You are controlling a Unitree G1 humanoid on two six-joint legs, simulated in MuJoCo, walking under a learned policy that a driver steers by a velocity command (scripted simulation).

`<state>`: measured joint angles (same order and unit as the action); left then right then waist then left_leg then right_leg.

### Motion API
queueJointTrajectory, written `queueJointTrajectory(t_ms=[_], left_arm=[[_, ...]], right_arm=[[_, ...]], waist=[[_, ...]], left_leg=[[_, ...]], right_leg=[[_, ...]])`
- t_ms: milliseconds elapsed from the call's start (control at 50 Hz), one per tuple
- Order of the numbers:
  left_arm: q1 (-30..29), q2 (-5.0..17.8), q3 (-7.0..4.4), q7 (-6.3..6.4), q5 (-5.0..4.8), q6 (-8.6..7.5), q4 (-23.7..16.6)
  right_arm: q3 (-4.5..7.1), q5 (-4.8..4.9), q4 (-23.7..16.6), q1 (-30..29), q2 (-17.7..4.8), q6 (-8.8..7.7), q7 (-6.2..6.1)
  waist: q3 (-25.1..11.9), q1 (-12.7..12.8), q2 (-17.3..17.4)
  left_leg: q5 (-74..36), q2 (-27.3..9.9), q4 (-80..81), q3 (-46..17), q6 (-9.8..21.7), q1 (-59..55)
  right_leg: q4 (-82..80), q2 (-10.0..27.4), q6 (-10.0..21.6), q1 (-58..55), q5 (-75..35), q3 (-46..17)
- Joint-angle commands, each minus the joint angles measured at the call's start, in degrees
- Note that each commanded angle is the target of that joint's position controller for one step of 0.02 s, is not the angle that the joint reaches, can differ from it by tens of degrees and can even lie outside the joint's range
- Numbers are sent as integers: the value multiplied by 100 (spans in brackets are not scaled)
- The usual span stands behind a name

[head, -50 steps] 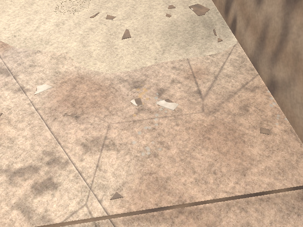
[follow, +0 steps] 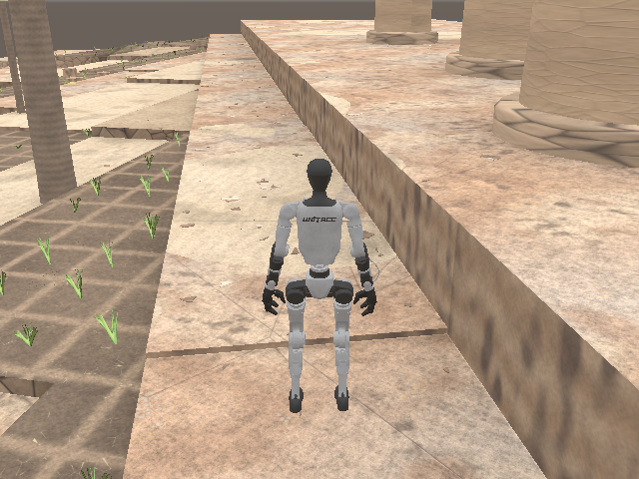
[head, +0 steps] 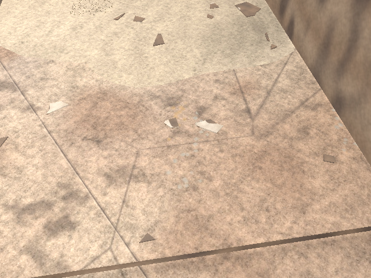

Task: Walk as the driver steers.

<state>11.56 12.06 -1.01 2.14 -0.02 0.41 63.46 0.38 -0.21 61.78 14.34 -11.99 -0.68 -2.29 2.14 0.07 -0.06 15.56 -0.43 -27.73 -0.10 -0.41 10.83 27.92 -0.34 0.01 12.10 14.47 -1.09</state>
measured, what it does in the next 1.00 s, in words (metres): walks ahead: right foot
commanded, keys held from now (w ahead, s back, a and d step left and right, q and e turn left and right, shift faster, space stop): w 0.44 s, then no key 0.12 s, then q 0.32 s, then w+q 0.12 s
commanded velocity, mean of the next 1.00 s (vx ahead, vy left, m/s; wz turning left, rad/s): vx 0.23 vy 0.00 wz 0.14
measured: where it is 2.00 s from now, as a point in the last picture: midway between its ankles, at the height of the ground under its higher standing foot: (160, 229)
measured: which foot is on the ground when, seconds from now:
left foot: down 0.00-0.58, up 0.60-1.00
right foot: down 0.00-0.30, up 0.32-0.56, down 0.58-1.00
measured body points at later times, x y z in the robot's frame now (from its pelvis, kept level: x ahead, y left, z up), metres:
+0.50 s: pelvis +0.14 -0.04 -0.01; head +0.16 -0.05 +0.44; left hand +0.31 +0.20 -0.12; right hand +0.03 -0.27 -0.15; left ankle -0.01 +0.12 -0.74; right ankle +0.24 -0.17 -0.69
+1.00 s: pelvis +0.25 -0.12 +0.01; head +0.27 -0.10 +0.46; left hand +0.29 +0.18 -0.12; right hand +0.41 -0.37 -0.11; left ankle +0.26 +0.03 -0.68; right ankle +0.32 -0.19 -0.74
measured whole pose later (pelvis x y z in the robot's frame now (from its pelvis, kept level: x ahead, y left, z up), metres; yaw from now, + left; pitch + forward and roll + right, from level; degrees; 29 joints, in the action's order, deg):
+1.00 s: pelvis +0.25 -0.12 +0.01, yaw +12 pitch +1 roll -1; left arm 10.1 15.7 -3.4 3.3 -0.3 -2.7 52.9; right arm 5.1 0.6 48.2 11.6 -15.0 2.1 -2.0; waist 0.1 0.6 -0.2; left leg 19.1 -4.8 -53.6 1.1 -1.3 30.1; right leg 18.5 1.3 4.6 13.9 6.4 13.9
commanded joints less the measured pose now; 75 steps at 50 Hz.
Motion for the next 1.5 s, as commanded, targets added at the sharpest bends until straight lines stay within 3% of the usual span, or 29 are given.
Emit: queueJointTrajectory(t_ms=[20,80,260,320,340,400,440,480,520,560,580,600,620,640,660,680,760,900,1100,1180,1200,1220,1240,1260,1280,1320,1340,1400,1500], left_arm=[[312,585,-95,33,-36,-20,-57],[311,670,-140,32,-84,-118,-169],[555,497,-124,-178,-202,-681,-384],[-177,331,-69,-329,-144,-944,-809],[-836,424,-63,-376,-120,-1007,-1064],[-1518,349,-4,-415,-325,-949,-1652],[-1208,266,63,-413,-248,-855,-1805],[-714,269,90,-498,-85,-782,-1650],[-65,749,-169,-409,-132,-620,-1435],[714,969,-331,-284,-81,-533,-1212],[1130,1132,-404,-230,-47,-498,-1082],[1371,1786,-464,-184,96,-480,-981],[1362,1814,-399,-292,235,-492,-1103],[704,1529,-351,-396,100,-529,-1254],[54,1246,-283,-421,-33,-548,-1374],[-415,963,-188,-418,-27,-570,-1436],[-526,835,-164,-238,217,-634,-1293],[-424,1192,-359,149,55,-371,-1382],[-292,1561,-603,22,-111,-344,-1522],[-547,1412,-580,-99,-186,-198,-1611],[-659,1111,-496,-140,-129,-189,-1655],[-987,668,-353,-243,-13,-235,-1813],[-1274,679,-357,-280,-43,-366,-2145],[-1455,962,-383,-363,-159,-517,-2167],[-1320,1110,-409,-430,-220,-610,-2122],[-1177,1206,-446,-433,-37,-690,-1847],[-1145,1102,-433,-448,-22,-667,-1749],[-1241,724,-332,-453,-44,-583,-1667],[-2190,410,-151,-511,-122,-536,-1981]], right_arm=[[103,38,-39,385,-565,-10,-34],[150,93,-173,325,-660,-85,-49],[190,223,-297,851,-578,-592,169],[367,235,59,2245,-1059,-706,225],[380,148,184,2814,-1043,-696,249],[236,50,79,2378,-786,-556,133],[131,119,-298,1215,-593,-453,39],[245,116,-603,486,-1062,-422,-28],[354,77,-491,811,-1430,-440,-6],[306,161,-434,839,-1211,-433,19],[243,98,-446,932,-964,-427,21],[60,-190,-544,1512,-229,-407,26],[-35,82,-221,2847,337,-420,11],[79,223,-211,2705,-134,-387,14],[131,229,-446,1955,-338,-311,-11],[191,174,-557,1386,-507,-198,-84],[412,105,-844,1047,-687,88,-162],[553,64,-1505,162,-729,297,-77],[575,160,-1721,-442,-625,81,234],[629,163,-1352,427,-715,88,279],[720,193,-1102,995,-902,83,239],[842,194,-1005,1559,-1314,36,175],[889,76,-1243,1418,-1881,-135,233],[798,24,-1369,1030,-1579,-320,256],[724,67,-1454,731,-1367,-421,229],[625,144,-1559,427,-1071,-426,215],[564,82,-1556,470,-910,-418,192],[551,37,-1443,842,-915,-394,106],[536,58,-1272,1288,-975,-315,65]], waist=[[-26,7,5],[610,9,-3],[527,-100,150],[161,-604,1027],[125,-1003,1215],[415,-687,636],[706,-143,430],[356,100,461],[8,397,730],[-448,886,632],[-625,1075,429],[-1136,626,-1586],[-2416,180,-2484],[-2025,40,-1517],[-1241,-26,-885],[-885,-72,-301],[-569,-249,-543],[-490,-103,-440],[-347,14,-488],[-338,-398,-340],[-383,-560,50],[-374,-761,1280],[-42,-579,1464],[73,-480,871],[149,-275,941],[23,-138,558],[-47,-111,551],[-52,-175,476],[516,-506,663]], left_leg=[[886,60,452,43,176,294],[2564,-76,399,-252,474,936],[1746,-358,161,-974,992,537],[-458,-1376,428,-2652,1610,-1679],[-1277,-1990,770,-3522,1930,-2592],[-1746,-2456,893,-3202,1643,-3061],[-974,-1928,1725,-2035,1025,-1359],[-913,-846,2072,-598,654,1060],[-2025,-780,1713,-320,553,923],[-3321,-595,242,-92,168,343],[-2795,-450,-787,-118,-52,627],[1343,219,-3011,44,-374,1329],[2324,762,-4832,-957,-400,1470],[1976,472,-5380,-1099,-372,1570],[1598,120,-5311,-638,-292,1929],[1242,-191,-5004,-530,-245,1827],[786,-409,-4365,-427,-42,1200],[389,-566,-3136,-236,-175,2078],[628,-452,-1193,528,246,1470],[231,-41,236,1030,643,82],[493,-67,484,680,871,-599],[870,-1199,1003,-1181,1391,-1561],[2220,-2133,1680,-3770,2163,-1797],[1940,-2234,1973,-3576,2128,-1767],[1221,-2082,1881,-2946,1877,-1824],[-2,-1663,1829,-1943,1453,-1587],[-729,-1530,1846,-1594,1369,-1452],[-1940,-1270,1842,-874,1245,-1321],[-1723,-1257,2231,-469,1144,-921]], right_leg=[[-430,-17,197,35,907,1],[-417,118,477,738,2687,-273],[177,236,825,972,1715,-633],[2387,-177,467,3008,-484,254],[3557,-141,398,4328,1242,185],[5185,673,440,6259,2383,-339],[3651,1024,304,4967,1508,-297],[1708,446,45,1231,-911,332],[1436,-105,-69,-89,-1599,601],[756,-259,103,-889,-1803,608],[638,50,189,-1521,-2434,364],[605,1573,627,-2169,-4914,-1281],[-461,2592,1542,-2477,-5132,-3535],[-867,2510,1575,-1672,-3911,-3384],[-917,2280,1340,-911,-2890,-2491],[-972,1984,1136,-230,-2458,-1759],[-1379,1612,1205,691,-2221,-505],[-2030,2038,1487,76,63,-385],[-2290,2049,1124,-393,1541,303],[-1410,1669,720,102,1984,892],[-390,1328,504,605,1836,1221],[1878,846,162,2159,1729,1616],[3096,100,4,4077,2039,830],[3578,417,111,4510,1518,85],[3534,586,178,4709,788,7],[3078,771,100,4194,-41,-18],[3055,740,25,3901,-405,70],[2483,568,-96,3502,-1123,266],[1130,273,42,3013,-1286,678]])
